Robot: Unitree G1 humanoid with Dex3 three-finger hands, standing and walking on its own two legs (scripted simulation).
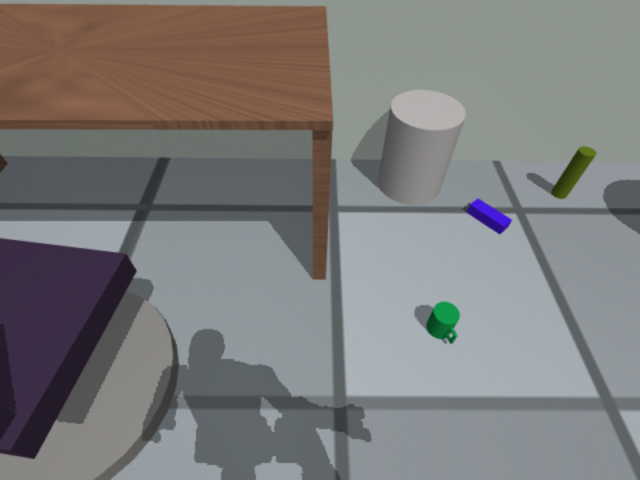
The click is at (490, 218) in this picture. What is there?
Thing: lying carton
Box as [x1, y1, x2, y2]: [466, 199, 511, 233]
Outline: 469,205 466,212 498,233 505,229 511,220 479,199 476,199
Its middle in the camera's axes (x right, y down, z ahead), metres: +0.75 -0.11 +1.70
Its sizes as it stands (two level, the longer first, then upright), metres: 0.174 0.062 0.051
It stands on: the floor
